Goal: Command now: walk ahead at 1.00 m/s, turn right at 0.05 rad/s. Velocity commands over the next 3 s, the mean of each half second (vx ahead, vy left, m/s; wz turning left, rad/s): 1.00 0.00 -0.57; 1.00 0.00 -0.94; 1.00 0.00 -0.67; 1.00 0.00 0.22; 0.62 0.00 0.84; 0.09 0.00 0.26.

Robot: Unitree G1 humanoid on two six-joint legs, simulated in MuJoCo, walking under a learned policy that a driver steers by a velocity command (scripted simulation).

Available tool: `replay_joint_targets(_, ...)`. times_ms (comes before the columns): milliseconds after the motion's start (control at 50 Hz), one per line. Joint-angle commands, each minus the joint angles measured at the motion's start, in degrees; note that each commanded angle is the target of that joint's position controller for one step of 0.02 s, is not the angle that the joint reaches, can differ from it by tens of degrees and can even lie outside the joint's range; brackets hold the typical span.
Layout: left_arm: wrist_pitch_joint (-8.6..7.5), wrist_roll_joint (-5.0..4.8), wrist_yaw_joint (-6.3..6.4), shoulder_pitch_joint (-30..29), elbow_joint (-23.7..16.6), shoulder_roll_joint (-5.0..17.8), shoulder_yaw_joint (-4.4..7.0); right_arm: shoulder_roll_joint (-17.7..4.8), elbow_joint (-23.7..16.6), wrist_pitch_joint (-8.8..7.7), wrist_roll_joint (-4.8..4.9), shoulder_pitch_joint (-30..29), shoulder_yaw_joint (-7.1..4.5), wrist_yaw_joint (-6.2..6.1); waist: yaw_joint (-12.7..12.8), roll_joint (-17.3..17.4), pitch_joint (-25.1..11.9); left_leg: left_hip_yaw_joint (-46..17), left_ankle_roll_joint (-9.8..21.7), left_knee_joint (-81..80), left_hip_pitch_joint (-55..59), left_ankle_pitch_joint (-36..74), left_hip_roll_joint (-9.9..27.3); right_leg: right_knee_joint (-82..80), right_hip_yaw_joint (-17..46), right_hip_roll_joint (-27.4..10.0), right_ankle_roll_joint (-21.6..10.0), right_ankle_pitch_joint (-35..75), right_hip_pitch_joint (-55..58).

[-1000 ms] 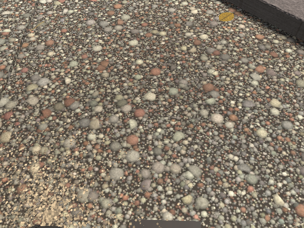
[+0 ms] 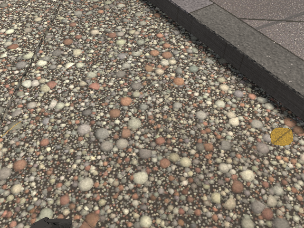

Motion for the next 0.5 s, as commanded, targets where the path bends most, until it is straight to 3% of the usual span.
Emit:
replay_joint_targets(20,0.36,-0.83,-0.30,16.8,3.7,7.7,4.19,-3.4,-8.3,-1.69,-1.91,-8.6,0.83,0.39,8.3,-2.0,-5.5,1.3,-0.2,14.3,-37.0,3.9,6.2,-19.1,37.1,-17.1,-15.0,-13.4,35.2)
replay_joint_targets(60,0.08,-1.07,0.08,19.3,7.0,5.3,3.40,-1.3,-12.1,-0.94,-3.73,-13.6,1.73,1.11,5.2,-3.6,-1.4,2.0,-2.0,7.6,-34.5,1.1,8.2,-20.1,30.1,-12.4,-14.0,-4.6,25.8)
replay_joint_targets(100,-0.32,-1.86,0.49,20.7,8.4,5.8,3.63,-0.1,-14.8,-0.07,-4.16,-15.4,2.63,1.63,2.8,-5.3,0.5,2.1,-4.1,0.0,-34.9,-2.8,10.0,-22.4,28.8,-11.5,-14.8,-2.2,21.9)
replay_joint_targets(140,-0.45,-1.81,0.92,17.3,7.1,7.5,4.30,-0.6,-18.2,-0.04,-3.43,-20.8,3.67,2.38,1.5,-4.9,3.3,3.9,-6.1,-13.7,-29.0,3.1,11.2,-26.8,25.2,-10.1,-14.6,-1.4,12.1)
replay_joint_targets(180,-0.43,-1.89,0.28,14.2,5.8,10.1,5.55,-0.2,-18.3,-0.28,-1.68,-21.4,4.48,3.38,0.7,-5.4,2.5,7.6,-7.0,-25.8,-8.5,15.9,7.8,-30.4,19.8,-6.6,-12.1,0.5,-0.9)
replay_joint_targets(200,-0.58,-2.23,-0.33,15.1,5.7,11.8,6.16,-1.2,-17.5,-0.11,-1.16,-20.3,4.12,3.27,0.6,-5.4,1.7,8.8,-7.2,-26.3,-2.4,19.5,6.6,-31.3,20.3,-7.5,-11.7,2.9,-2.3)
replay_joint_targets(240,-0.62,-2.93,-1.03,17.5,6.0,12.2,6.48,-3.7,-16.6,0.14,-1.23,-18.9,3.14,2.16,0.3,-3.3,0.6,8.1,-6.8,-30.0,1.3,20.6,6.9,-26.3,20.0,-7.9,-9.5,8.5,3.0)
replay_joint_targets(260,-0.49,-2.95,-1.16,18.8,6.4,12.6,6.59,-5.1,-15.3,0.09,-1.71,-15.4,2.31,1.30,-1.3,-1.4,-1.8,8.6,-6.2,-32.0,5.0,17.3,5.8,-18.1,18.6,-6.5,-8.2,16.1,6.2)
replay_joint_targets(280,-0.39,-2.87,-1.36,19.7,6.8,12.9,6.70,-6.7,-13.5,-0.12,-2.30,-8.7,1.32,0.33,-4.7,0.8,-6.3,9.2,-5.6,-32.6,12.4,13.3,5.5,-4.9,15.8,-3.5,-6.8,21.3,6.5)
replay_joint_targets(300,-0.68,-3.00,-1.47,18.8,6.1,10.5,6.06,-10.2,-12.7,-0.48,-3.48,0.1,0.04,-1.00,-9.2,3.1,-11.9,1.6,-4.2,-33.5,22.7,3.0,13.4,12.9,12.7,0.1,-5.0,17.0,-0.5)
replay_joint_targets(320,-0.66,-3.21,-0.87,19.7,4.0,1.9,4.13,-14.2,-12.4,-0.55,-4.91,6.6,-0.68,-1.98,-8.4,13.6,-16.9,-19.9,-2.6,-41.2,29.7,-18.4,29.9,32.9,9.5,3.2,-4.6,-18.5,-10.4)
replay_joint_targets(340,0.06,-4.37,-0.54,23.1,1.7,3.0,3.73,-15.1,-12.7,0.10,-3.81,2.2,-1.35,-2.00,-3.4,19.2,-18.7,-43.6,1.8,-52.5,26.4,-28.0,35.3,42.5,6.4,2.6,-5.2,-15.3,-18.0)
replay_joint_targets(360,1.41,-2.76,-0.35,18.8,2.7,5.2,3.98,-8.8,-13.7,0.25,-3.02,-4.3,-0.26,-1.84,-1.7,9.2,-8.5,-34.9,2.4,-52.0,19.2,-28.1,31.9,44.6,5.4,-2.4,-5.2,-9.7,-21.3)
replay_joint_targets(380,2.03,-1.81,-1.03,15.3,2.8,5.2,4.02,-5.0,-13.4,-0.06,-2.40,-6.6,0.52,-1.37,-1.4,4.0,-3.3,-23.3,2.0,-50.8,13.2,-16.1,28.5,42.2,4.6,-4.3,-4.8,-6.6,-20.8)
replay_joint_targets(400,2.63,-1.69,-1.69,14.1,3.1,4.7,4.07,-3.6,-12.7,-0.32,-2.75,-7.3,0.88,-1.07,-0.2,2.8,-1.1,-15.1,0.9,-51.3,9.1,-5.6,25.7,40.4,4.6,-5.5,-4.2,-5.6,-18.8)
replay_joint_targets(440,4.23,-0.96,-2.82,11.8,1.7,2.2,3.64,-2.1,-9.7,-1.31,-1.70,-5.2,1.28,-0.90,1.8,5.2,2.1,-4.4,-0.5,-52.3,5.2,7.4,23.3,38.4,4.3,-7.7,-3.4,-5.2,-18.4)
replay_joint_targets(480,5.19,-0.87,-3.54,7.0,-1.1,1.2,3.20,-0.2,-7.5,-2.20,-0.70,-3.2,1.64,-0.38,2.5,4.8,2.4,2.9,-1.4,-53.3,6.5,19.9,22.4,37.2,3.0,-8.1,-3.5,-3.2,-21.1)
replay_joint_targets(500,5.25,-0.82,-3.88,4.4,-2.9,0.9,2.86,-0.1,-7.2,-2.54,-0.64,-3.4,1.69,-0.25,3.0,4.9,2.5,6.6,-1.5,-53.9,6.1,25.5,21.8,35.2,2.1,-8.0,-3.7,-0.9,-21.2)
